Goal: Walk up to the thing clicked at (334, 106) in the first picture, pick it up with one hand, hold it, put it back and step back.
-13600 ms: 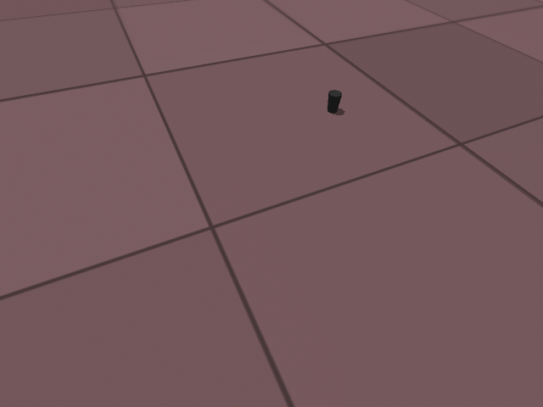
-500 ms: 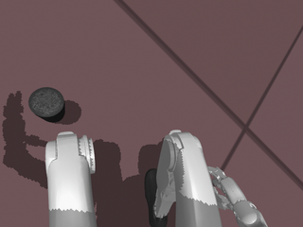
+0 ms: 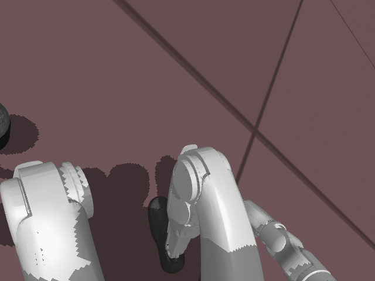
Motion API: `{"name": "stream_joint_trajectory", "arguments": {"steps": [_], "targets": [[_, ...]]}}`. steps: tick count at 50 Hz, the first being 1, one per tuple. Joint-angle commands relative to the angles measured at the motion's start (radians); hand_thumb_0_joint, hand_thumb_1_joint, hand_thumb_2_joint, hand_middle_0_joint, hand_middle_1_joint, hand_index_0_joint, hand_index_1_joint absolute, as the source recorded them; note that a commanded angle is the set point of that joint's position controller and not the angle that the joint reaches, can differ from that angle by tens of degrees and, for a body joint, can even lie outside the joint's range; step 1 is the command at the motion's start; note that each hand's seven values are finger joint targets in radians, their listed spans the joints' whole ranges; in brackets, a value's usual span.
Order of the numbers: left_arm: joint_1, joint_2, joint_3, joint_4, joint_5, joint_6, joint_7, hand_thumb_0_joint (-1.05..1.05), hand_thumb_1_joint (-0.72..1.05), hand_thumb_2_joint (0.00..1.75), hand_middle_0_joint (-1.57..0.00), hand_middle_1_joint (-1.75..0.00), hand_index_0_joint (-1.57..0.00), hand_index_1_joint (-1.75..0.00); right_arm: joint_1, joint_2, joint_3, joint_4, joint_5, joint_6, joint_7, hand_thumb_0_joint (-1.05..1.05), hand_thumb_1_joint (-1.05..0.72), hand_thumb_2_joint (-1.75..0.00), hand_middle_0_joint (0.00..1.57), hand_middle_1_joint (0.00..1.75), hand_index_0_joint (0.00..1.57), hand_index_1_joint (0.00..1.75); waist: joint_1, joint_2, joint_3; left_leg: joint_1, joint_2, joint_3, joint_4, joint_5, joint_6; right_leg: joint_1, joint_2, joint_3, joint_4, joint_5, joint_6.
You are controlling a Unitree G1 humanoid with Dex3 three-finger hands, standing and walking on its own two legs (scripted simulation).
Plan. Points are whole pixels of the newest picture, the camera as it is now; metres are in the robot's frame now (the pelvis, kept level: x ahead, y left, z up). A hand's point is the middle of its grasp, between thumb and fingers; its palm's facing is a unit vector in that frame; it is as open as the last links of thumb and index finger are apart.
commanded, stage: close in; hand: left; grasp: from the side
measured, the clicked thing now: out of the picture +0.41 +0.28 -0.22
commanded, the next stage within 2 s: rest palm in 0.32 s
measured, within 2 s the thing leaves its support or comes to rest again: leaves its support in 1.48 s
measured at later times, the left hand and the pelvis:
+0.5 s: hand out of the picture +0.40 +0.29 -0.17, palm faces +0.28 -0.96 +0.02, open 16.7 cm; pelvis -0.01 +0.01 +0.00, yaw -2 degrees
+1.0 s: hand out of the picture +0.41 +0.28 -0.18, palm faces +0.32 -0.95 +0.00, open 12.1 cm; pelvis -0.01 +0.01 +0.00, yaw -3 degrees
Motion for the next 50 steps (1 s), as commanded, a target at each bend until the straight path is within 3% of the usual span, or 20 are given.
{"name": "stream_joint_trajectory", "arguments": {"steps": [1, 4, 7, 8, 18, 19, 28, 30, 35, 45, 50], "targets": [[-0.146, 0.204, -0.014, -0.123, 0.002, -0.100, 0.077, 0.00, -0.48, 0.06, -0.05, -0.09, -0.05, -0.08, 0.029, -0.353, -0.109, -0.040, -0.026, 0.013, -0.005, 0.00, -0.92, -0.90, 0.20, 0.30, 0.20, 0.30, -0.046, 0.591, -0.598, 0.455, 0.054, 0.141, -0.322, 0.206, 0.003, 0.252, 0.020, -0.146, -0.176, 0.219, -0.081], [-0.151, 0.146, -0.069, -0.117, 0.008, -0.105, 0.116, 0.00, -0.45, 0.06, -0.04, -0.08, -0.05, -0.07, 0.024, -0.357, -0.107, -0.049, -0.034, 0.018, 0.003, 0.00, -0.91, -0.90, 0.20, 0.30, 0.20, 0.30, -0.069, 0.549, -0.554, 0.423, 0.053, 0.133, -0.317, 0.154, 0.008, 0.238, 0.021, -0.155, -0.187, 0.193, -0.073], [-0.164, 0.171, -0.083, -0.131, 0.017, -0.118, 0.159, 0.00, -0.44, 0.07, -0.03, -0.07, -0.04, -0.06, 0.020, -0.359, -0.096, -0.058, -0.040, 0.024, 0.011, 0.00, -0.91, -0.90, 0.20, 0.30, 0.20, 0.30, -0.076, 0.515, -0.545, 0.387, 0.048, 0.126, -0.305, 0.118, 0.017, 0.247, 0.026, -0.162, -0.194, 0.175, -0.069], [-0.177, 0.151, -0.112, -0.122, 0.023, -0.120, 0.171, 0.00, -0.42, 0.07, -0.03, -0.08, -0.04, -0.06, 0.019, -0.355, -0.094, -0.059, -0.041, 0.025, 0.014, 0.00, -0.91, -0.90, 0.20, 0.30, 0.20, 0.30, -0.082, 0.514, -0.527, 0.378, 0.046, 0.126, -0.309, 0.094, 0.018, 0.234, 0.027, -0.163, -0.199, 0.157, -0.069], [-0.198, 0.152, -0.141, -0.072, 0.072, -0.181, 0.298, 0.00, -0.36, 0.12, -0.02, -0.07, -0.03, -0.06, 0.004, -0.374, -0.076, -0.070, -0.066, 0.047, 0.034, 0.00, -0.90, -0.90, 0.20, 0.30, 0.20, 0.30, -0.119, 0.528, -0.439, 0.391, 0.050, 0.071, -0.346, 0.040, 0.007, 0.197, 0.033, -0.192, -0.180, 0.128, -0.067], [-0.184, 0.142, -0.137, -0.068, 0.077, -0.182, 0.308, 0.00, -0.34, 0.13, -0.02, -0.06, -0.02, -0.06, 0.007, -0.371, -0.078, -0.072, -0.068, 0.050, 0.036, 0.00, -0.90, -0.90, 0.20, 0.30, 0.20, 0.30, -0.109, 0.522, -0.446, 0.402, 0.052, 0.069, -0.347, 0.050, 0.005, 0.200, 0.034, -0.189, -0.181, 0.137, -0.066], [-0.186, 0.166, -0.147, -0.054, 0.109, -0.222, 0.389, 0.00, -0.16, 0.20, -0.08, -0.05, -0.05, -0.06, 0.000, -0.373, -0.056, -0.064, -0.086, 0.064, 0.047, 0.00, -0.89, -0.90, 0.20, 0.30, 0.20, 0.30, -0.133, 0.543, -0.442, 0.418, 0.054, 0.056, -0.334, 0.095, 0.003, 0.235, 0.042, -0.198, -0.180, 0.182, -0.063], [-0.197, 0.162, -0.158, -0.053, 0.110, -0.225, 0.397, 0.00, -0.01, 0.30, -0.21, -0.20, -0.20, -0.20, 0.002, -0.371, -0.053, -0.058, -0.089, 0.064, 0.047, 0.00, -0.88, -0.90, 0.20, 0.30, 0.20, 0.30, -0.140, 0.540, -0.448, 0.418, 0.052, 0.061, -0.322, 0.103, 0.006, 0.244, 0.046, -0.197, -0.188, 0.192, -0.062], [-0.220, 0.164, -0.168, -0.045, 0.115, -0.233, 0.419, 0.00, 0.14, 0.42, -0.31, -0.30, -0.30, -0.31, 0.007, -0.371, -0.047, -0.050, -0.092, 0.067, 0.049, 0.00, -0.87, -0.90, 0.20, 0.30, 0.20, 0.30, -0.155, 0.526, -0.442, 0.409, 0.053, 0.057, -0.317, 0.099, 0.010, 0.248, 0.050, -0.201, -0.196, 0.197, -0.060], [-0.238, 0.186, -0.151, -0.016, 0.127, -0.229, 0.454, 0.00, 0.33, 0.63, -0.51, -0.51, -0.50, -0.52, 0.008, -0.365, -0.039, -0.046, -0.098, 0.081, 0.047, 0.00, -0.87, -0.89, 0.20, 0.30, 0.20, 0.30, -0.156, 0.514, -0.451, 0.410, 0.059, 0.052, -0.322, 0.099, 0.013, 0.262, 0.053, -0.200, -0.207, 0.206, -0.058], [-0.257, 0.199, -0.150, -0.013, 0.141, -0.226, 0.466, 0.00, 0.34, 0.76, -0.67, -0.69, -0.66, -0.69, 0.002, -0.364, -0.038, -0.047, -0.098, 0.087, 0.046, 0.00, -0.87, -0.90, 0.20, 0.30, 0.20, 0.30, -0.163, 0.514, -0.434, 0.399, 0.063, 0.048, -0.326, 0.090, 0.013, 0.247, 0.054, -0.205, -0.210, 0.194, -0.060]]}}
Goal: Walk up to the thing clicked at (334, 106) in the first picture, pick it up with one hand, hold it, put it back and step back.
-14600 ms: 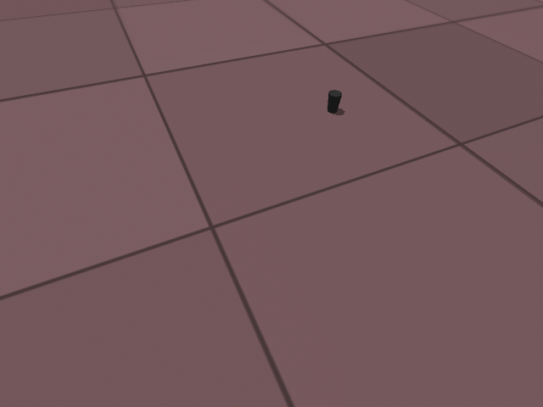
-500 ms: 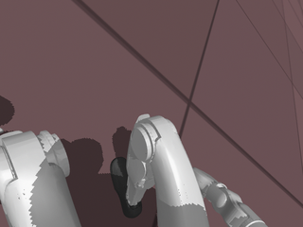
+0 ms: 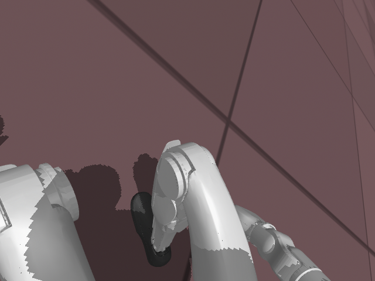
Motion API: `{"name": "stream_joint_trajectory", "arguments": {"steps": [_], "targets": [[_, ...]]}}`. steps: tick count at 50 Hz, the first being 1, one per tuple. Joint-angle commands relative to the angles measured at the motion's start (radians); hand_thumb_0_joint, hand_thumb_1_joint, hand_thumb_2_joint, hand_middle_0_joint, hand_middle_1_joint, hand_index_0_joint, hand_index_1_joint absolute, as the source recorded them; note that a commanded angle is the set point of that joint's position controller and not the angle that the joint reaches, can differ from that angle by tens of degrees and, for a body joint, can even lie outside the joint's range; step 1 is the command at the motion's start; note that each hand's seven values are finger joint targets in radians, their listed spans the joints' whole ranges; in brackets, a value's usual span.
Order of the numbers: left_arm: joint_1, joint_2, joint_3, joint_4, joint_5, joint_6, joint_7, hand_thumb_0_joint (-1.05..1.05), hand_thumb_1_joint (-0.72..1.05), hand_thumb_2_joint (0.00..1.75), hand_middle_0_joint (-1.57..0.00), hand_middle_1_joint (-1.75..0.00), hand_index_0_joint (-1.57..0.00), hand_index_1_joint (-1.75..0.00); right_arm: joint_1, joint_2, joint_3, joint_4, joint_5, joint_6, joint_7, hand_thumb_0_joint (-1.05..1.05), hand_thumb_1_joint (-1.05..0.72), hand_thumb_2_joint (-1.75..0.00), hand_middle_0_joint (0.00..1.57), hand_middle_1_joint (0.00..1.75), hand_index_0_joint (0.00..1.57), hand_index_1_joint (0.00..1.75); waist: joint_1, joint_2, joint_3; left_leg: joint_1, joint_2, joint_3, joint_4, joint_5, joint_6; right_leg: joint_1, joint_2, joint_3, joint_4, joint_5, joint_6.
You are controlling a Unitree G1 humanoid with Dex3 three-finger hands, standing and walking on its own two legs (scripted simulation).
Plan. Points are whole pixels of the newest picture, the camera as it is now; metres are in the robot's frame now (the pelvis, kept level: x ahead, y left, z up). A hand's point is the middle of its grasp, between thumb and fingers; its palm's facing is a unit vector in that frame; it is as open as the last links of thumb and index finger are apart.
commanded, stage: close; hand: left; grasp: from the side
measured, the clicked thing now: out of the picture +0.42 +0.29 -0.21
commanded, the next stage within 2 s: settle in 0.12 s
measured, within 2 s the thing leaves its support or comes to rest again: leaves its support in 0.48 s
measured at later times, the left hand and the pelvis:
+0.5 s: hand out of the picture +0.42 +0.29 -0.18, palm faces +0.39 -0.92 +0.00, open 11.7 cm; pelvis +0.00 +0.00 +0.00, yaw +0 degrees
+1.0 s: hand out of the picture +0.38 +0.33 -0.07, palm faces +0.37 -0.93 -0.05, open 11.7 cm; pelvis +0.01 -0.01 +0.03, yaw +4 degrees
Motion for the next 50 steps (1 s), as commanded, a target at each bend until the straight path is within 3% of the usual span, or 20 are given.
{"name": "stream_joint_trajectory", "arguments": {"steps": [1, 10, 13, 18, 21, 25, 26, 31, 32, 34, 36, 37, 41, 42, 43, 44, 45, 46, 50], "targets": [[-0.222, 0.174, 0.016, -0.124, 0.001, -0.056, 0.017, 0.00, 0.35, 0.78, -0.68, -0.71, -0.68, -0.72, 0.017, -0.373, -0.124, -0.008, -0.006, 0.012, -0.017, 0.00, -0.87, -0.89, 0.20, 0.30, 0.20, 0.30, -0.131, 0.558, -0.500, 0.378, 0.057, 0.116, -0.345, 0.086, -0.013, 0.193, 0.024, -0.153, -0.159, 0.157, -0.072], [-0.224, 0.190, 0.026, -0.129, 0.007, -0.051, 0.025, 0.00, 0.31, 0.97, -0.90, -0.96, -0.89, -0.97, 0.020, -0.372, -0.126, -0.010, -0.006, 0.022, -0.016, 0.00, -0.88, -0.90, 0.20, 0.30, 0.20, 0.30, -0.124, 0.581, -0.505, 0.383, 0.062, 0.122, -0.347, 0.101, -0.014, 0.203, 0.025, -0.145, -0.160, 0.164, -0.075], [-0.210, 0.170, 0.026, -0.138, 0.006, -0.046, 0.024, 0.00, 0.34, 1.12, -0.99, -1.10, -0.98, -1.13, 0.018, -0.375, -0.130, -0.013, -0.007, 0.023, -0.015, 0.00, -0.90, -0.91, 0.20, 0.30, 0.20, 0.30, -0.123, 0.586, -0.506, 0.394, 0.063, 0.118, -0.353, 0.105, -0.018, 0.201, 0.022, -0.151, -0.153, 0.168, -0.075], [-0.198, 0.173, 0.027, -0.187, -0.001, -0.035, 0.010, 0.00, 0.31, 1.18, -1.07, -1.19, -1.05, -1.22, 0.023, -0.381, -0.141, -0.014, 0.003, 0.027, -0.013, 0.00, -0.91, -0.91, 0.20, 0.30, 0.20, 0.30, -0.109, 0.610, -0.525, 0.404, 0.063, 0.122, -0.357, 0.119, -0.021, 0.206, 0.021, -0.149, -0.146, 0.175, -0.078], [-0.207, 0.189, 0.043, -0.258, -0.013, -0.029, 0.009, 0.00, 0.28, 1.19, -1.09, -1.21, -1.08, -1.23, 0.038, -0.377, -0.150, -0.013, 0.009, 0.026, -0.011, 0.00, -0.91, -0.91, 0.20, 0.30, 0.20, 0.30, -0.092, 0.625, -0.564, 0.410, 0.060, 0.135, -0.349, 0.126, -0.017, 0.226, 0.020, -0.138, -0.151, 0.186, -0.079], [-0.229, 0.156, 0.033, -0.394, -0.020, -0.006, 0.005, 0.00, 0.26, 1.22, -1.12, -1.26, -1.11, -1.28, 0.058, -0.367, -0.176, -0.007, 0.018, 0.023, -0.007, 0.00, -0.91, -0.91, 0.20, 0.30, 0.20, 0.30, -0.076, 0.676, -0.624, 0.456, 0.058, 0.148, -0.361, 0.162, -0.024, 0.233, 0.014, -0.125, -0.149, 0.210, -0.083], [-0.248, 0.185, 0.048, -0.454, -0.018, -0.001, 0.006, 0.00, 0.25, 1.21, -1.13, -1.26, -1.12, -1.28, 0.062, -0.373, -0.186, -0.016, 0.023, 0.023, -0.008, 0.00, -0.91, -0.91, 0.20, 0.30, 0.20, 0.30, -0.073, 0.698, -0.655, 0.472, 0.059, 0.148, -0.365, 0.167, -0.026, 0.229, 0.013, -0.123, -0.145, 0.213, -0.086], [-0.216, 0.077, -0.022, -0.558, -0.026, 0.080, -0.011, 0.00, 0.26, 1.24, -1.19, -1.32, -1.18, -1.34, 0.119, -0.337, -0.226, 0.022, 0.054, 0.032, -0.006, 0.00, -0.91, -0.91, 0.20, 0.30, 0.20, 0.30, -0.060, 0.733, -0.676, 0.467, 0.053, 0.168, -0.409, 0.123, -0.026, 0.196, 0.004, -0.099, -0.165, 0.178, -0.095], [-0.248, 0.144, 0.030, -0.644, -0.027, 0.091, -0.001, 0.00, 0.26, 1.25, -1.18, -1.31, -1.17, -1.33, 0.115, -0.344, -0.242, 0.001, 0.062, 0.029, -0.009, 0.00, -0.90, -0.90, 0.20, 0.30, 0.20, 0.30, -0.030, 0.750, -0.717, 0.473, 0.051, 0.178, -0.405, 0.141, -0.023, 0.199, 0.003, -0.088, -0.162, 0.196, -0.098], [-0.220, 0.090, -0.011, -0.665, -0.028, 0.121, -0.009, 0.00, 0.23, 1.23, -1.20, -1.32, -1.19, -1.34, 0.127, -0.334, -0.263, 0.007, 0.077, 0.032, -0.008, 0.00, -0.91, -0.90, 0.20, 0.30, 0.20, 0.30, -0.028, 0.752, -0.729, 0.473, 0.045, 0.184, -0.418, 0.149, -0.024, 0.181, -0.003, -0.080, -0.162, 0.199, -0.102], [-0.175, 0.043, -0.025, -0.682, -0.037, 0.156, -0.017, 0.00, 0.25, 1.24, -1.21, -1.34, -1.21, -1.36, 0.157, -0.319, -0.282, 0.018, 0.092, 0.035, -0.007, 0.00, -0.90, -0.90, 0.20, 0.30, 0.20, 0.30, -0.014, 0.731, -0.745, 0.468, 0.040, 0.194, -0.424, 0.165, -0.020, 0.184, -0.005, -0.070, -0.172, 0.211, -0.104], [-0.170, 0.001, -0.062, -0.683, -0.035, 0.179, -0.025, 0.00, 0.25, 1.24, -1.21, -1.33, -1.20, -1.35, 0.169, -0.308, -0.293, 0.030, 0.104, 0.038, -0.007, 0.00, -0.90, -0.90, 0.20, 0.30, 0.20, 0.30, -0.011, 0.716, -0.729, 0.458, 0.040, 0.196, -0.437, 0.147, -0.019, 0.157, -0.008, -0.065, -0.177, 0.192, -0.106], [-0.165, -0.004, -0.063, -0.790, -0.047, 0.243, -0.053, 0.00, 0.25, 1.22, -1.22, -1.33, -1.21, -1.35, 0.199, -0.291, -0.338, 0.028, 0.141, 0.043, -0.012, 0.00, -0.89, -0.90, 0.20, 0.30, 0.20, 0.30, 0.024, 0.714, -0.799, 0.465, 0.032, 0.214, -0.457, 0.139, -0.011, 0.143, -0.016, -0.042, -0.189, 0.179, -0.109], [-0.147, -0.078, -0.111, -0.750, -0.052, 0.264, -0.066, 0.00, 0.23, 1.22, -1.21, -1.33, -1.21, -1.35, 0.195, -0.282, -0.347, 0.023, 0.152, 0.044, -0.010, 0.00, -0.89, -0.90, 0.20, 0.30, 0.20, 0.30, 0.013, 0.684, -0.768, 0.435, 0.029, 0.214, -0.468, 0.109, -0.008, 0.111, -0.021, -0.039, -0.191, 0.152, -0.110], [-0.170, -0.097, -0.115, -0.776, -0.065, 0.273, -0.073, 0.00, 0.24, 1.22, -1.22, -1.34, -1.22, -1.35, 0.202, -0.278, -0.355, 0.025, 0.160, 0.041, -0.008, 0.00, -0.89, -0.90, 0.20, 0.30, 0.20, 0.30, 0.014, 0.673, -0.762, 0.423, 0.026, 0.213, -0.477, 0.090, -0.006, 0.102, -0.022, -0.037, -0.195, 0.139, -0.110], [-0.169, -0.074, -0.090, -0.805, -0.068, 0.285, -0.073, 0.00, 0.21, 1.22, -1.22, -1.34, -1.22, -1.36, 0.212, -0.270, -0.368, 0.032, 0.170, 0.041, -0.011, 0.00, -0.89, -0.90, 0.20, 0.30, 0.20, 0.30, 0.033, 0.654, -0.784, 0.419, 0.024, 0.223, -0.469, 0.086, -0.001, 0.110, -0.021, -0.027, -0.209, 0.137, -0.109], [-0.126, -0.083, -0.084, -0.761, -0.072, 0.305, -0.077, 0.00, 0.21, 1.22, -1.23, -1.34, -1.23, -1.36, 0.215, -0.266, -0.376, 0.024, 0.180, 0.042, -0.013, 0.00, -0.89, -0.90, 0.20, 0.30, 0.20, 0.30, 0.039, 0.626, -0.789, 0.396, 0.018, 0.231, -0.470, 0.077, 0.006, 0.119, -0.023, -0.024, -0.218, 0.127, -0.107], [-0.160, -0.106, -0.104, -0.796, -0.073, 0.311, -0.082, 0.00, 0.20, 1.20, -1.19, -1.31, -1.19, -1.32, 0.222, -0.261, -0.384, 0.025, 0.185, 0.043, -0.011, 0.00, -0.88, -0.90, 0.20, 0.30, 0.20, 0.30, 0.038, 0.631, -0.795, 0.399, 0.016, 0.231, -0.482, 0.073, 0.004, 0.103, -0.029, -0.019, -0.210, 0.119, -0.109], [-0.149, -0.117, -0.103, -0.870, -0.083, 0.342, -0.114, 0.00, 0.22, 1.21, -1.20, -1.32, -1.20, -1.33, 0.230, -0.248, -0.421, 0.011, 0.213, 0.049, -0.020, 0.00, -0.88, -0.90, 0.20, 0.30, 0.20, 0.30, 0.072, 0.650, -0.851, 0.445, 0.014, 0.240, -0.525, 0.065, 0.002, 0.073, -0.040, 0.001, -0.220, 0.100, -0.117]]}}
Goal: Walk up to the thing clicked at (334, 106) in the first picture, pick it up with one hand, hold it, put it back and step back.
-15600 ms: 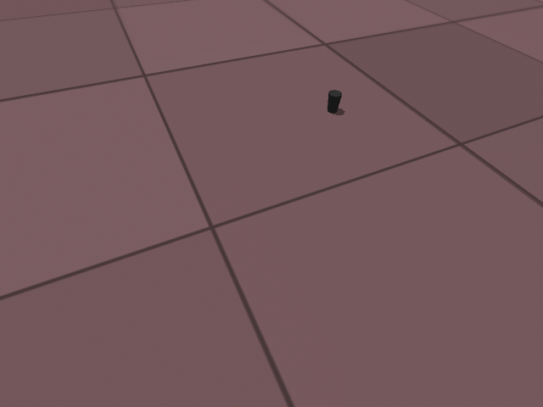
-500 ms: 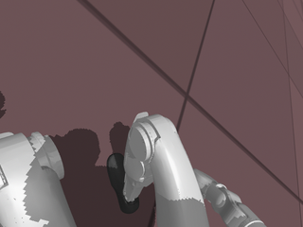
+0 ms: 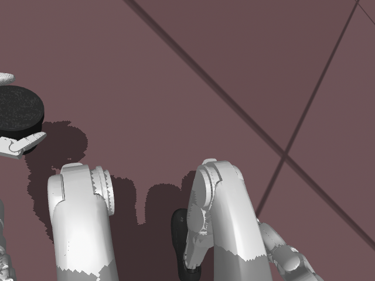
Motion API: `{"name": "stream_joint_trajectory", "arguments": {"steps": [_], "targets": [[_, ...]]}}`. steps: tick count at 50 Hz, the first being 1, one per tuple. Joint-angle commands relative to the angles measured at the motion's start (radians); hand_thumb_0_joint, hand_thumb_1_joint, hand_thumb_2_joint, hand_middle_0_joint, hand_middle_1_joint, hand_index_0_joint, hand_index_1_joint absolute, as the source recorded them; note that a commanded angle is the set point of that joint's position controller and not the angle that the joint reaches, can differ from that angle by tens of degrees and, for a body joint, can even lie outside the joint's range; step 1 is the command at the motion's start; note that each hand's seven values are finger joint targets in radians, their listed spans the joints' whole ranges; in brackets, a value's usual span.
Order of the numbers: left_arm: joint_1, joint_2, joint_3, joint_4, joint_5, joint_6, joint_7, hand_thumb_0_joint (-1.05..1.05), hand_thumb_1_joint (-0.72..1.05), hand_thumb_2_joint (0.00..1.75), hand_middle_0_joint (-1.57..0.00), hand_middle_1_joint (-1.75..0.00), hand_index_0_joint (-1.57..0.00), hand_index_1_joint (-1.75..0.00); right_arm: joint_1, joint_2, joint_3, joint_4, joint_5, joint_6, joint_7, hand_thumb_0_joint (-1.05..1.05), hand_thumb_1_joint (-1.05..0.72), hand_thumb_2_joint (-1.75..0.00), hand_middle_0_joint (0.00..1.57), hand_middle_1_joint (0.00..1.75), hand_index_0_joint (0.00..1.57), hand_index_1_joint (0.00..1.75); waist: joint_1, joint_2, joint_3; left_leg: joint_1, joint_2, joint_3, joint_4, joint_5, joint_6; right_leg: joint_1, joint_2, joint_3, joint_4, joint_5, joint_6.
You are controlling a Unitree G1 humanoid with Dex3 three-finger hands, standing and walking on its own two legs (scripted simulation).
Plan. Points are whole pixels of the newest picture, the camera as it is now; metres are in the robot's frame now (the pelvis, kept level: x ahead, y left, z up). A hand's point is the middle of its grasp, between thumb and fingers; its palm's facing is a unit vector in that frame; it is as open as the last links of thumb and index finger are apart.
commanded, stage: settle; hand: left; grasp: from the side
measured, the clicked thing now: (16, 126) +0.39 +0.30 -0.13
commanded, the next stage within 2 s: lift in 1.26 s
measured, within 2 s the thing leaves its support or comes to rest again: neither
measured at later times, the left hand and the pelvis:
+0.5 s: hand (18, 97) +0.41 +0.28 -0.02, palm faces +0.28 -0.96 -0.08, open 11.7 cm; pelvis +0.02 -0.02 +0.03, yaw +5 degrees
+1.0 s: hand (15, 90) +0.40 +0.28 +0.02, palm faces +0.29 -0.96 -0.06, open 11.7 cm; pelvis +0.02 -0.02 +0.06, yaw +7 degrees
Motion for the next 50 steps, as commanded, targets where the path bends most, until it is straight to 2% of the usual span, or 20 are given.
{"name": "stream_joint_trajectory", "arguments": {"steps": [1, 5, 7, 9, 11, 14, 16, 17, 18, 19, 20, 24, 31, 33, 35, 38, 39, 44, 47, 50], "targets": [[-0.243, 0.091, -0.009, -0.280, -0.028, -0.053, -0.038, 0.00, 0.22, 1.20, -1.20, -1.32, -1.19, -1.33, 0.067, -0.291, -0.148, -0.048, 0.029, -0.003, -0.023, 0.00, -0.88, -0.90, 0.20, 0.30, 0.20, 0.30, -0.029, 0.476, -0.624, 0.502, 0.013, 0.100, -0.390, 0.044, -0.010, 0.143, 0.028, -0.077, -0.180, 0.146, -0.087], [-0.268, 0.097, 0.022, -0.359, -0.044, -0.031, -0.039, 0.00, 0.18, 1.17, -1.16, -1.28, -1.16, -1.30, 0.091, -0.265, -0.175, -0.047, 0.050, -0.004, -0.034, 0.00, -0.88, -0.90, 0.20, 0.30, 0.20, 0.30, -0.005, 0.460, -0.701, 0.507, 0.004, 0.135, -0.396, 0.058, -0.001, 0.176, 0.023, -0.048, -0.206, 0.147, -0.089], [-0.293, 0.085, 0.027, -0.367, -0.055, -0.024, -0.041, 0.00, 0.17, 1.17, -1.17, -1.28, -1.16, -1.30, 0.101, -0.257, -0.181, -0.047, 0.058, -0.005, -0.039, 0.00, -0.89, -0.90, 0.20, 0.30, 0.20, 0.30, -0.012, 0.456, -0.715, 0.510, 0.003, 0.141, -0.399, 0.068, 0.000, 0.182, 0.020, -0.040, -0.213, 0.153, -0.089], [-0.322, 0.138, 0.060, -0.416, -0.049, -0.026, -0.040, 0.00, 0.16, 1.19, -1.17, -1.29, -1.17, -1.32, 0.109, -0.243, -0.192, -0.037, 0.065, -0.007, -0.047, 0.00, -0.89, -0.90, 0.20, 0.30, 0.20, 0.30, 0.010, 0.455, -0.745, 0.505, 0.001, 0.157, -0.402, 0.054, 0.006, 0.194, 0.020, -0.024, -0.226, 0.137, -0.090], [-0.287, 0.093, 0.040, -0.388, -0.055, -0.017, -0.052, 0.00, 0.14, 1.19, -1.18, -1.30, -1.17, -1.32, 0.119, -0.232, -0.201, -0.030, 0.071, -0.009, -0.051, 0.00, -0.89, -0.90, 0.20, 0.30, 0.20, 0.30, 0.006, 0.425, -0.744, 0.490, -0.004, 0.172, -0.402, 0.060, 0.011, 0.206, 0.017, -0.013, -0.239, 0.141, -0.089], [-0.291, 0.084, 0.051, -0.415, -0.061, -0.004, -0.065, 0.00, 0.11, 1.18, -1.16, -1.29, -1.15, -1.31, 0.148, -0.216, -0.217, -0.003, 0.074, -0.012, -0.057, 0.00, -0.89, -0.90, 0.20, 0.30, 0.20, 0.30, 0.014, 0.398, -0.787, 0.483, -0.007, 0.193, -0.394, 0.093, 0.016, 0.255, 0.016, 0.007, -0.258, 0.170, -0.083], [-0.276, 0.058, 0.034, -0.385, -0.064, 0.010, -0.081, 0.00, 0.05, 1.16, -1.15, -1.28, -1.14, -1.31, 0.150, -0.212, -0.224, -0.003, 0.082, -0.015, -0.059, 0.00, -0.90, -0.90, 0.20, 0.30, 0.20, 0.30, 0.007, 0.370, -0.777, 0.455, -0.009, 0.201, -0.397, 0.100, 0.021, 0.267, 0.011, 0.010, -0.266, 0.173, -0.080], [-0.297, 0.087, 0.065, -0.404, -0.063, 0.012, -0.081, 0.00, 0.04, 1.16, -1.14, -1.27, -1.14, -1.29, 0.155, -0.211, -0.229, 0.002, 0.086, -0.014, -0.063, 0.00, -0.90, -0.90, 0.20, 0.30, 0.20, 0.30, 0.023, 0.365, -0.790, 0.460, -0.010, 0.204, -0.402, 0.107, 0.022, 0.270, 0.010, 0.012, -0.269, 0.175, -0.080], [-0.252, 0.064, 0.059, -0.350, -0.060, 0.025, -0.083, 0.00, 0.01, 1.16, -1.14, -1.28, -1.13, -1.30, 0.157, -0.211, -0.235, 0.003, 0.090, -0.013, -0.064, 0.00, -0.90, -0.90, 0.20, 0.30, 0.20, 0.30, 0.026, 0.355, -0.781, 0.468, -0.010, 0.209, -0.407, 0.116, 0.021, 0.261, 0.008, 0.013, -0.271, 0.174, -0.081], [-0.301, 0.069, 0.066, -0.397, -0.063, 0.025, -0.086, 0.00, 0.00, 1.16, -1.14, -1.28, -1.13, -1.30, 0.170, -0.209, -0.240, 0.008, 0.091, -0.013, -0.064, 0.00, -0.90, -0.90, 0.20, 0.30, 0.20, 0.30, 0.027, 0.362, -0.806, 0.485, -0.010, 0.208, -0.409, 0.133, 0.018, 0.266, 0.008, 0.011, -0.269, 0.186, -0.082], [-0.241, 0.038, 0.055, -0.343, -0.066, 0.036, -0.097, 0.00, -0.01, 1.15, -1.13, -1.28, -1.13, -1.30, 0.168, -0.211, -0.241, 0.000, 0.093, -0.012, -0.064, 0.00, -0.90, -0.90, 0.20, 0.30, 0.20, 0.30, 0.024, 0.345, -0.810, 0.484, -0.010, 0.208, -0.408, 0.147, 0.020, 0.283, 0.005, 0.012, -0.273, 0.201, -0.079], [-0.253, 0.060, 0.089, -0.390, -0.067, 0.056, -0.104, 0.00, -0.03, 1.15, -1.14, -1.28, -1.14, -1.30, 0.185, -0.202, -0.260, 0.006, 0.106, -0.012, -0.070, 0.00, -0.90, -0.90, 0.20, 0.30, 0.20, 0.30, 0.056, 0.314, -0.854, 0.484, -0.012, 0.227, -0.412, 0.186, 0.025, 0.322, 0.000, 0.030, -0.289, 0.229, -0.074], [-0.250, 0.032, 0.087, -0.400, -0.067, 0.077, -0.116, 0.00, -0.04, 1.16, -1.15, -1.28, -1.14, -1.31, 0.188, -0.193, -0.283, -0.002, 0.120, -0.026, -0.083, 0.00, -0.91, -0.90, 0.20, 0.30, 0.20, 0.30, 0.051, 0.290, -0.855, 0.479, -0.009, 0.237, -0.439, 0.152, 0.030, 0.339, -0.004, 0.040, -0.322, 0.193, -0.072], [-0.287, 0.067, 0.109, -0.456, -0.066, 0.073, -0.114, 0.00, -0.03, 1.17, -1.16, -1.30, -1.15, -1.32, 0.198, -0.191, -0.287, 0.006, 0.122, -0.028, -0.087, 0.00, -0.91, -0.90, 0.20, 0.30, 0.20, 0.30, 0.064, 0.311, -0.885, 0.512, -0.009, 0.237, -0.452, 0.166, 0.029, 0.340, -0.005, 0.043, -0.320, 0.199, -0.075], [-0.274, 0.022, 0.087, -0.424, -0.071, 0.083, -0.120, 0.00, -0.02, 1.18, -1.17, -1.30, -1.16, -1.32, 0.193, -0.189, -0.291, 0.001, 0.124, -0.034, -0.089, 0.00, -0.91, -0.90, 0.20, 0.30, 0.20, 0.30, 0.050, 0.295, -0.865, 0.504, -0.008, 0.240, -0.460, 0.154, 0.032, 0.335, -0.005, 0.046, -0.332, 0.189, -0.074], [-0.311, 0.056, 0.111, -0.455, -0.070, 0.079, -0.116, 0.00, -0.01, 1.19, -1.18, -1.32, -1.18, -1.34, 0.206, -0.182, -0.294, 0.014, 0.123, -0.041, -0.094, 0.00, -0.91, -0.90, 0.20, 0.30, 0.20, 0.30, 0.059, 0.304, -0.879, 0.507, -0.007, 0.245, -0.464, 0.150, 0.031, 0.357, -0.006, 0.058, -0.348, 0.186, -0.072], [-0.263, 0.035, 0.101, -0.422, -0.066, 0.085, -0.119, 0.00, -0.01, 1.19, -1.18, -1.31, -1.17, -1.33, 0.203, -0.183, -0.298, 0.009, 0.124, -0.042, -0.095, 0.00, -0.91, -0.90, 0.20, 0.30, 0.20, 0.30, 0.058, 0.284, -0.874, 0.512, -0.007, 0.245, -0.467, 0.149, 0.033, 0.347, -0.007, 0.056, -0.352, 0.180, -0.073], [-0.345, 0.030, 0.093, -0.454, -0.062, 0.087, -0.120, 0.00, -0.03, 1.22, -1.19, -1.33, -1.18, -1.36, 0.213, -0.180, -0.303, 0.021, 0.125, -0.050, -0.098, 0.00, -0.91, -0.91, 0.20, 0.30, 0.20, 0.30, 0.059, 0.328, -0.876, 0.567, -0.007, 0.243, -0.496, 0.143, 0.024, 0.302, -0.008, 0.050, -0.351, 0.169, -0.083], [-0.323, -0.004, 0.071, -0.405, -0.063, 0.093, -0.125, 0.00, -0.02, 1.22, -1.19, -1.33, -1.19, -1.36, 0.202, -0.176, -0.303, 0.021, 0.129, -0.055, -0.099, 0.00, -0.91, -0.90, 0.20, 0.30, 0.20, 0.30, 0.053, 0.319, -0.830, 0.551, -0.012, 0.244, -0.512, 0.116, 0.026, 0.282, -0.010, 0.048, -0.364, 0.141, -0.085], [-0.322, 0.015, 0.078, -0.392, -0.050, 0.093, -0.128, 0.00, -0.02, 1.23, -1.20, -1.34, -1.20, -1.36, 0.210, -0.177, -0.308, 0.022, 0.128, -0.054, -0.099, 0.00, -0.91, -0.90, 0.20, 0.30, 0.20, 0.30, 0.056, 0.322, -0.851, 0.577, -0.012, 0.245, -0.518, 0.131, 0.024, 0.288, -0.012, 0.047, -0.366, 0.151, -0.086]]}}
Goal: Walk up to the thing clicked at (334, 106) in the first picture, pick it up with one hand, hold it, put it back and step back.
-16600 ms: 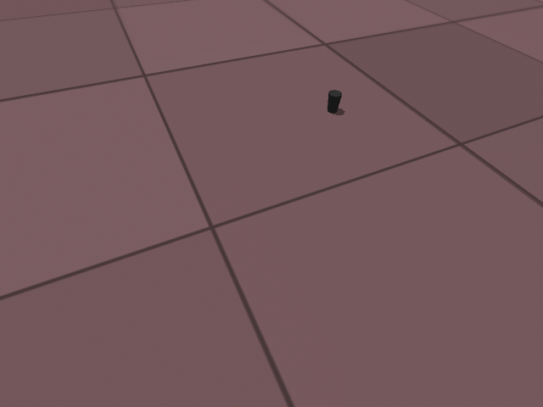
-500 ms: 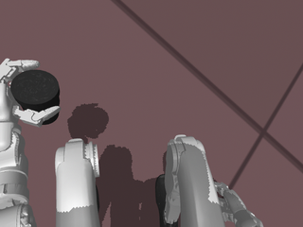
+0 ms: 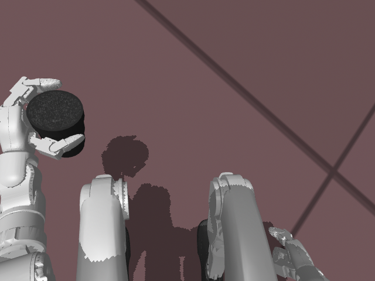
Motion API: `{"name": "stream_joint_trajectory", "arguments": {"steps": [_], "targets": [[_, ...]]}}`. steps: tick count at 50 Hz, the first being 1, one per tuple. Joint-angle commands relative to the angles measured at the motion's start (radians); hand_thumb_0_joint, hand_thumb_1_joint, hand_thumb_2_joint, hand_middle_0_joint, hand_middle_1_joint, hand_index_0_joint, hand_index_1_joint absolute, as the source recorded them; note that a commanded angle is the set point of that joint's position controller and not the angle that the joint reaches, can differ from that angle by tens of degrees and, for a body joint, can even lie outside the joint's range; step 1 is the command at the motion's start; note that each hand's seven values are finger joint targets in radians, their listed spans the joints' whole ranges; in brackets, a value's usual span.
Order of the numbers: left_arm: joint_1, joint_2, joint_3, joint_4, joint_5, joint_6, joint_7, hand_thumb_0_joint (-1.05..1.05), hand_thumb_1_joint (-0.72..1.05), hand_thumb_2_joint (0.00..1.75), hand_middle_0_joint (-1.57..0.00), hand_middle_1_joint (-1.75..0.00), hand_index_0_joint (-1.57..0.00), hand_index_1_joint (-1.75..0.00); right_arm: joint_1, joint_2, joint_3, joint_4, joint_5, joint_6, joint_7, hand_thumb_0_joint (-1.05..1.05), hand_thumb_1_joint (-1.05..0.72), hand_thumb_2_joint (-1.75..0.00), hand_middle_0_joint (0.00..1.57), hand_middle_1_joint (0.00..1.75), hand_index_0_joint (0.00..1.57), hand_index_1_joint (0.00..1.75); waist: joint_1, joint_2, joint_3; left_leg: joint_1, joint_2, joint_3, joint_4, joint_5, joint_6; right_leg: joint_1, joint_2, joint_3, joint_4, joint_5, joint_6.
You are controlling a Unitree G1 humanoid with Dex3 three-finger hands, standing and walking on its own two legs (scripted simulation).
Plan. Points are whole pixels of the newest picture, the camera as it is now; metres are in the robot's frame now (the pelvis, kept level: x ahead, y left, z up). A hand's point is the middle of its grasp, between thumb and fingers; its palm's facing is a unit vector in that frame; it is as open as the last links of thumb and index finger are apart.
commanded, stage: settle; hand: left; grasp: from the side
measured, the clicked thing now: (62, 128) +0.42 +0.25 -0.07
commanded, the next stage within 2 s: lift in 0.26 s
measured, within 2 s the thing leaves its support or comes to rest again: neither
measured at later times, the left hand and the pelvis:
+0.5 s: hand (54, 117) +0.42 +0.24 -0.02, palm faces +0.16 -0.99 -0.06, open 11.7 cm; pelvis +0.00 +0.00 +0.01, yaw +1 degrees
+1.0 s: hand (28, 104) +0.40 +0.24 +0.08, palm faces +0.13 -0.99 -0.07, open 11.7 cm; pelvis +0.01 +0.00 +0.09, yaw +2 degrees
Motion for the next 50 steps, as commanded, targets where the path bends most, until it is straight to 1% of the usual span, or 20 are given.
{"name": "stream_joint_trajectory", "arguments": {"steps": [1, 3, 7, 9, 12, 14, 18, 19, 21, 22, 27, 31, 35, 37, 38, 40, 44, 46, 47, 50], "targets": [[-0.301, 0.227, 0.057, -0.242, -0.026, -0.094, -0.003, 0.00, -0.01, 1.25, -1.21, -1.35, -1.20, -1.38, 0.122, -0.205, -0.075, -0.047, 0.000, -0.024, -0.009, 0.00, -0.90, -0.90, 0.20, 0.30, 0.20, 0.30, 0.018, 0.200, -0.677, 0.504, -0.028, 0.094, -0.274, 0.146, 0.060, 0.313, 0.033, -0.058, -0.253, 0.200, -0.060], [-0.311, 0.199, 0.041, -0.229, -0.031, -0.091, -0.008, 0.00, -0.02, 1.25, -1.21, -1.36, -1.21, -1.38, 0.122, -0.198, -0.074, -0.051, -0.001, -0.024, -0.010, 0.00, -0.91, -0.90, 0.20, 0.30, 0.20, 0.30, 0.002, 0.193, -0.684, 0.501, -0.029, 0.096, -0.268, 0.158, 0.063, 0.325, 0.032, -0.053, -0.262, 0.217, -0.056], [-0.328, 0.230, 0.067, -0.227, -0.027, -0.093, 0.001, 0.00, -0.03, 1.25, -1.20, -1.34, -1.19, -1.37, 0.127, -0.198, -0.076, -0.048, 0.003, -0.027, -0.010, 0.00, -0.90, -0.90, 0.20, 0.30, 0.20, 0.30, 0.018, 0.185, -0.679, 0.496, -0.031, 0.100, -0.283, 0.139, 0.064, 0.330, 0.031, -0.050, -0.272, 0.192, -0.058], [-0.331, 0.200, 0.046, -0.217, -0.028, -0.094, -0.002, 0.00, -0.01, 1.25, -1.19, -1.33, -1.18, -1.36, 0.128, -0.196, -0.075, -0.053, 0.004, -0.025, -0.009, 0.00, -0.90, -0.90, 0.20, 0.30, 0.20, 0.30, 0.007, 0.196, -0.692, 0.518, -0.033, 0.095, -0.296, 0.142, 0.060, 0.320, 0.028, -0.055, -0.265, 0.193, -0.062], [-0.313, 0.218, 0.055, -0.187, -0.020, -0.092, -0.007, 0.00, 0.01, 1.26, -1.18, -1.33, -1.17, -1.36, 0.135, -0.198, -0.078, -0.046, 0.003, -0.026, -0.011, 0.00, -0.90, -0.90, 0.20, 0.30, 0.20, 0.30, 0.011, 0.188, -0.684, 0.523, -0.032, 0.098, -0.294, 0.153, 0.062, 0.322, 0.028, -0.049, -0.274, 0.201, -0.059], [-0.366, 0.230, 0.053, -0.237, -0.020, -0.098, -0.007, 0.00, 0.02, 1.25, -1.17, -1.32, -1.16, -1.35, 0.142, -0.194, -0.076, -0.040, 0.000, -0.027, -0.011, 0.00, -0.90, -0.90, 0.20, 0.30, 0.20, 0.30, 0.012, 0.197, -0.722, 0.537, -0.033, 0.101, -0.286, 0.187, 0.064, 0.350, 0.027, -0.043, -0.272, 0.235, -0.058], [-0.384, 0.222, 0.050, -0.225, -0.022, -0.096, 0.001, 0.00, 0.00, 1.25, -1.16, -1.31, -1.15, -1.34, 0.136, -0.184, -0.074, -0.042, 0.001, -0.030, -0.012, 0.00, -0.90, -0.90, 0.20, 0.30, 0.20, 0.30, 0.012, 0.189, -0.688, 0.504, -0.035, 0.108, -0.298, 0.142, 0.065, 0.342, 0.028, -0.036, -0.291, 0.193, -0.059], [-0.378, 0.232, 0.065, -0.209, -0.019, -0.098, 0.007, 0.00, -0.02, 1.17, -1.20, -1.35, -1.23, -1.34, 0.141, -0.185, -0.076, -0.037, 0.000, -0.029, -0.012, 0.00, -0.94, -0.91, 0.20, 0.30, 0.20, 0.30, 0.015, 0.178, -0.686, 0.502, -0.034, 0.111, -0.296, 0.132, 0.066, 0.352, 0.028, -0.034, -0.299, 0.183, -0.057], [-0.348, 0.229, 0.066, -0.221, -0.017, -0.101, 0.006, 0.00, -0.04, 1.18, -1.20, -1.37, -1.22, -1.36, 0.146, -0.188, -0.079, -0.041, 0.002, -0.030, -0.012, 0.00, -0.94, -0.91, 0.20, 0.30, 0.20, 0.30, 0.023, 0.179, -0.714, 0.524, -0.035, 0.107, -0.310, 0.139, 0.064, 0.362, 0.028, -0.039, -0.295, 0.184, -0.060], [-0.298, 0.201, 0.045, -0.183, -0.020, -0.097, -0.003, 0.00, -0.05, 1.17, -1.20, -1.37, -1.22, -1.36, 0.136, -0.189, -0.077, -0.048, 0.005, -0.030, -0.011, 0.00, -0.94, -0.91, 0.20, 0.30, 0.20, 0.30, 0.019, 0.174, -0.685, 0.511, -0.036, 0.107, -0.318, 0.128, 0.065, 0.354, 0.026, -0.043, -0.294, 0.172, -0.060], [-0.330, 0.233, 0.052, -0.291, -0.038, -0.088, -0.023, 0.00, -0.02, 1.18, -1.21, -1.38, -1.24, -1.37, 0.145, -0.189, -0.087, -0.063, 0.019, -0.037, -0.020, 0.00, -0.93, -0.91, 0.20, 0.30, 0.20, 0.30, 0.029, 0.195, -0.747, 0.552, -0.035, 0.115, -0.339, 0.143, 0.067, 0.395, 0.026, -0.027, -0.324, 0.188, -0.060], [-0.256, 0.182, 0.034, -0.287, -0.055, -0.059, -0.024, 0.00, 0.03, 1.18, -1.18, -1.35, -1.21, -1.34, 0.145, -0.186, -0.088, -0.082, 0.034, -0.045, -0.027, 0.00, -0.93, -0.90, 0.20, 0.30, 0.20, 0.30, 0.021, 0.180, -0.706, 0.568, -0.034, 0.105, -0.379, 0.119, 0.066, 0.383, 0.024, -0.031, -0.351, 0.167, -0.064], [-0.261, 0.221, 0.035, -0.446, -0.062, -0.046, -0.020, 0.00, 0.02, 1.17, -1.18, -1.36, -1.21, -1.34, 0.146, -0.181, -0.095, -0.106, 0.047, -0.052, -0.035, 0.00, -0.92, -0.90, 0.20, 0.30, 0.20, 0.30, 0.040, 0.210, -0.760, 0.628, -0.033, 0.105, -0.419, 0.116, 0.065, 0.420, 0.022, -0.018, -0.390, 0.162, -0.067], [-0.235, 0.198, 0.016, -0.454, -0.070, -0.025, -0.019, 0.00, 0.04, 1.19, -1.18, -1.36, -1.21, -1.35, 0.147, -0.179, -0.096, -0.109, 0.054, -0.055, -0.041, 0.00, -0.92, -0.90, 0.20, 0.30, 0.20, 0.30, 0.026, 0.203, -0.747, 0.643, -0.033, 0.098, -0.441, 0.119, 0.066, 0.431, 0.022, -0.017, -0.412, 0.169, -0.065], [-0.237, 0.203, 0.029, -0.457, -0.072, -0.014, -0.010, 0.00, 0.03, 1.19, -1.18, -1.37, -1.21, -1.35, 0.152, -0.173, -0.096, -0.103, 0.054, -0.059, -0.044, 0.00, -0.92, -0.90, 0.20, 0.30, 0.20, 0.30, 0.031, 0.181, -0.744, 0.631, -0.031, 0.104, -0.437, 0.130, 0.069, 0.461, 0.020, -0.005, -0.431, 0.180, -0.059], [-0.176, 0.138, -0.009, -0.442, -0.082, 0.004, -0.007, 0.00, 0.02, 1.20, -1.17, -1.37, -1.20, -1.35, 0.144, -0.163, -0.094, -0.114, 0.060, -0.065, -0.048, 0.00, -0.92, -0.90, 0.20, 0.30, 0.20, 0.30, 0.020, 0.149, -0.697, 0.613, -0.030, 0.102, -0.454, 0.123, 0.072, 0.475, 0.019, 0.001, -0.466, 0.172, -0.056], [-0.169, 0.168, -0.003, -0.562, -0.074, 0.027, 0.010, 0.00, 0.03, 1.20, -1.17, -1.37, -1.21, -1.35, 0.144, -0.164, -0.104, -0.130, 0.071, -0.070, -0.055, 0.00, -0.91, -0.90, 0.20, 0.30, 0.20, 0.30, 0.053, 0.190, -0.748, 0.715, -0.029, 0.098, -0.517, 0.129, 0.066, 0.501, 0.018, 0.004, -0.506, 0.174, -0.064], [-0.152, 0.149, -0.019, -0.582, -0.078, 0.045, 0.018, 0.00, 0.05, 1.21, -1.17, -1.37, -1.21, -1.35, 0.143, -0.159, -0.104, -0.134, 0.078, -0.071, -0.061, 0.00, -0.91, -0.90, 0.20, 0.30, 0.20, 0.30, 0.049, 0.176, -0.722, 0.736, -0.029, 0.093, -0.553, 0.122, 0.065, 0.531, 0.016, 0.005, -0.541, 0.170, -0.061], [-0.138, 0.163, -0.002, -0.599, -0.083, 0.055, 0.026, 0.00, 0.06, 1.20, -1.17, -1.36, -1.20, -1.35, 0.142, -0.158, -0.105, -0.132, 0.082, -0.073, -0.064, 0.00, -0.91, -0.90, 0.20, 0.30, 0.20, 0.30, 0.058, 0.166, -0.734, 0.747, -0.030, 0.093, -0.566, 0.131, 0.066, 0.556, 0.017, 0.006, -0.558, 0.178, -0.059], [-0.078, 0.107, -0.043, -0.637, -0.088, 0.084, 0.038, 0.00, 0.07, 1.21, -1.16, -1.36, -1.20, -1.35, 0.139, -0.148, -0.105, -0.146, 0.090, -0.075, -0.071, 0.00, -0.91, -0.90, 0.20, 0.30, 0.20, 0.30, 0.058, 0.150, -0.728, 0.805, -0.030, 0.092, -0.606, 0.173, 0.068, 0.605, 0.015, 0.006, -0.607, 0.215, -0.056]]}}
